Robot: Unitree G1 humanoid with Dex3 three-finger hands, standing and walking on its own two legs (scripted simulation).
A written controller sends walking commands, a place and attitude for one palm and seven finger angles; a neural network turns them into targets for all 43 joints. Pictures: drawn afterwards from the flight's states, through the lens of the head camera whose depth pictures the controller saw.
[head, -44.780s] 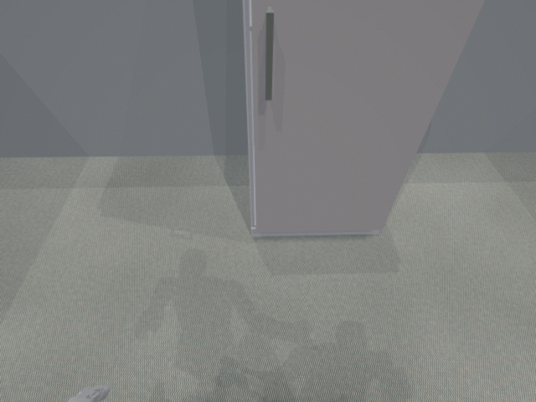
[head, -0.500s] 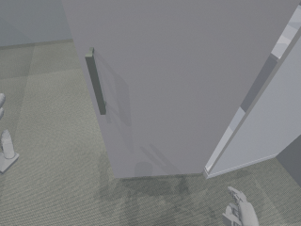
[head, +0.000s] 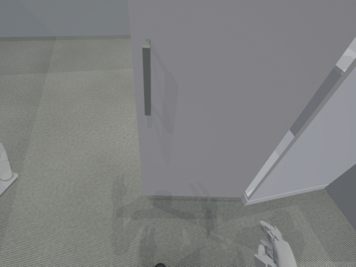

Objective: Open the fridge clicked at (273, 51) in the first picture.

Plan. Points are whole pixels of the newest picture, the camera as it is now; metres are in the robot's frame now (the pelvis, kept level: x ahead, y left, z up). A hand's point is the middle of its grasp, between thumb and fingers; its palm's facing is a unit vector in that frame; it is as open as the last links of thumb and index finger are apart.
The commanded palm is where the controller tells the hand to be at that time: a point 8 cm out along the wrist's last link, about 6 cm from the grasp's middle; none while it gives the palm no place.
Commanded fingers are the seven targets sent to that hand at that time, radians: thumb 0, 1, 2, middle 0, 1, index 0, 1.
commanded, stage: step back with the hand held close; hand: left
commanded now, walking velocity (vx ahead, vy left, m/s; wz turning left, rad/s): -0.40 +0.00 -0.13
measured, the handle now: (147, 80) +0.56 +0.15 +0.11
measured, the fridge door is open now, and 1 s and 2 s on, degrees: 77 77 77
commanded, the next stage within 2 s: stop stepping back and stand still in 0.12 s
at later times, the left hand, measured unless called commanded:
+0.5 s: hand out of the picture +0.07 +0.32 +0.16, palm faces +0.41 -0.85 -0.33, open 7.4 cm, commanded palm +0.06 +0.34 +0.18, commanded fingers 0.00 0.90 0.90 -0.20 -0.30 -0.20 -0.30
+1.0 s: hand out of the picture +0.05 +0.35 +0.16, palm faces +0.48 -0.78 -0.41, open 7.4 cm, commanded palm +0.00 +0.37 +0.18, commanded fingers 0.00 0.90 0.90 -0.20 -0.30 -0.20 -0.30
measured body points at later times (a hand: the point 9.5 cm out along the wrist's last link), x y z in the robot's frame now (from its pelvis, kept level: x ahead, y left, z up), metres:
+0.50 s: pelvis -0.12 +0.06 -0.01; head -0.16 +0.12 +0.44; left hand +0.04 +0.37 +0.18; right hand +0.00 -0.21 -0.06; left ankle -0.11 +0.15 -0.70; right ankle -0.12 -0.09 -0.74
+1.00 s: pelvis -0.16 +0.07 -0.01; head -0.18 +0.07 +0.44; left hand +0.02 +0.39 +0.18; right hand -0.03 -0.17 -0.11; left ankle -0.12 +0.18 -0.71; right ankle -0.21 -0.02 -0.74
